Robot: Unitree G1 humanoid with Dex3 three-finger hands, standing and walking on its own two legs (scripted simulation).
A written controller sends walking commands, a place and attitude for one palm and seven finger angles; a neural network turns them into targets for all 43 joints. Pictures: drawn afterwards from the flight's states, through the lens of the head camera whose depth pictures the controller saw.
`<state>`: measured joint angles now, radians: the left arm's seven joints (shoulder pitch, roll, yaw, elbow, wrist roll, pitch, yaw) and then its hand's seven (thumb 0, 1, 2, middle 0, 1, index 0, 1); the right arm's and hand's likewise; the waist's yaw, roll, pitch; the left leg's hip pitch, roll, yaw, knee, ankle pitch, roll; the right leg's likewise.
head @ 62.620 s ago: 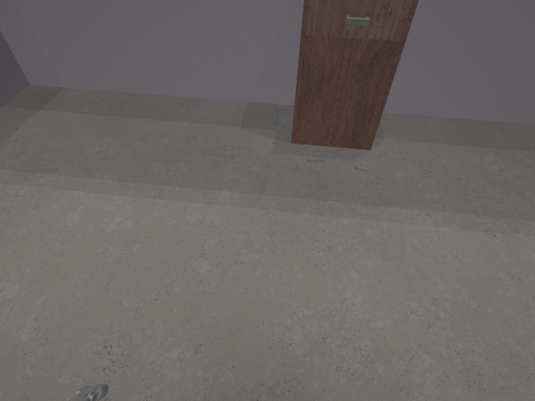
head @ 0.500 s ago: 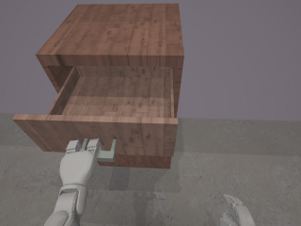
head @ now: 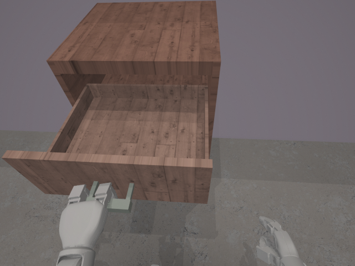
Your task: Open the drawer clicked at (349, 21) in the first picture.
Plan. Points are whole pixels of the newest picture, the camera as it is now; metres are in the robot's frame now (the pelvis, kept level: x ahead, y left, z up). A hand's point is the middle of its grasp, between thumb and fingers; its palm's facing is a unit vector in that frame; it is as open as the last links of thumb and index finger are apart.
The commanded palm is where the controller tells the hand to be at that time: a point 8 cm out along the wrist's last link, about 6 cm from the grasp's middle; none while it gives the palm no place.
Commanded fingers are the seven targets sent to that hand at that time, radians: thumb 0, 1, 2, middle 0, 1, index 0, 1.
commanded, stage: pull the drawer open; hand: left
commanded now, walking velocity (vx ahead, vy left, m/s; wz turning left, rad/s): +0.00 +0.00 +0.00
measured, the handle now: (110, 195) +0.26 +0.19 +0.02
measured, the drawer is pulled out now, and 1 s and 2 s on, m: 0.30 0.30 0.30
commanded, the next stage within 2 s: open the thumb to release the handle in 0.16 s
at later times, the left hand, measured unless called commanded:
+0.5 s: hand (90, 222) +0.21 +0.23 -0.01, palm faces +0.02 -0.10 -0.99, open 6.9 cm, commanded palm +0.18 +0.22 +0.04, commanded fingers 0.00 -0.01 0.51 -0.34 -1.25 -0.34 -1.25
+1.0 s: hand (96, 227) +0.20 +0.21 -0.01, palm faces +0.04 -0.11 -0.99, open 13.7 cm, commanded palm +0.18 +0.20 +0.05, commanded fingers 0.00 -0.50 0.30 -0.30 -1.20 -0.30 -1.20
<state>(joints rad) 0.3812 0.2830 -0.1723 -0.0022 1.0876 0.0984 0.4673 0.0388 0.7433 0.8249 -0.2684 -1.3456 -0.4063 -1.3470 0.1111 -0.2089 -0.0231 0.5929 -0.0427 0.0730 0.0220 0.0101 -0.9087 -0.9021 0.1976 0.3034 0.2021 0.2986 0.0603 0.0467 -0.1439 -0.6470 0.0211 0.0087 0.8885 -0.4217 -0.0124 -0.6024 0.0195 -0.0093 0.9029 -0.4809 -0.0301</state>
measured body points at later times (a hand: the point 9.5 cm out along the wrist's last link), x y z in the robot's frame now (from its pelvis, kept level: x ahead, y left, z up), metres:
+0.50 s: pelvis +0.00 +0.00 -0.01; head +0.04 -0.02 +0.44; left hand +0.20 +0.23 +0.04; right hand +0.19 -0.23 -0.12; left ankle +0.01 +0.13 -0.69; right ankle -0.02 -0.10 -0.69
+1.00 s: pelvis -0.01 +0.00 +0.00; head +0.02 -0.03 +0.45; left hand +0.19 +0.21 +0.05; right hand +0.20 -0.22 -0.10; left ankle +0.01 +0.13 -0.69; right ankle -0.02 -0.10 -0.69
